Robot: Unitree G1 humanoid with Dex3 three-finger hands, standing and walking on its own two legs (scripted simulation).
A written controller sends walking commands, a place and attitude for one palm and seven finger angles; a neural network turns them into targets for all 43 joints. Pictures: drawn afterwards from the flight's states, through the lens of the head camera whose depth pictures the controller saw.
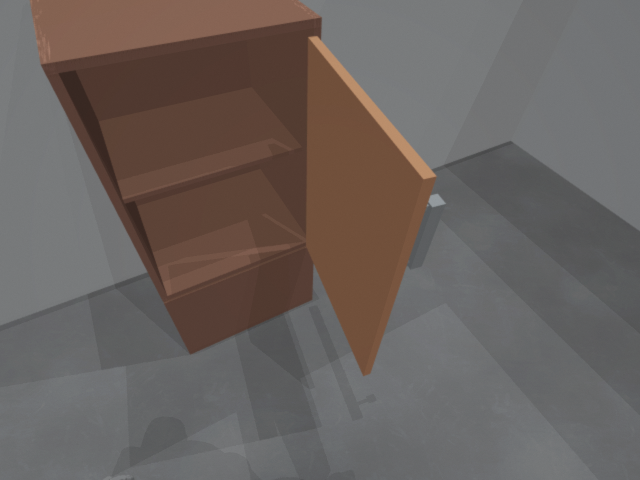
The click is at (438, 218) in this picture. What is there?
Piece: cupboard door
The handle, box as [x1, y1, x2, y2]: [406, 194, 445, 269]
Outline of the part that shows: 437,194 430,195 406,266 407,265 410,269 420,266 422,264 445,203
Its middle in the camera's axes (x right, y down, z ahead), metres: +0.14 +0.00 +0.61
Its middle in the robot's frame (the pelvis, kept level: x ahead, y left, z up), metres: +0.47 -0.12 +0.02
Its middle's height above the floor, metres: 0.78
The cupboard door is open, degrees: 81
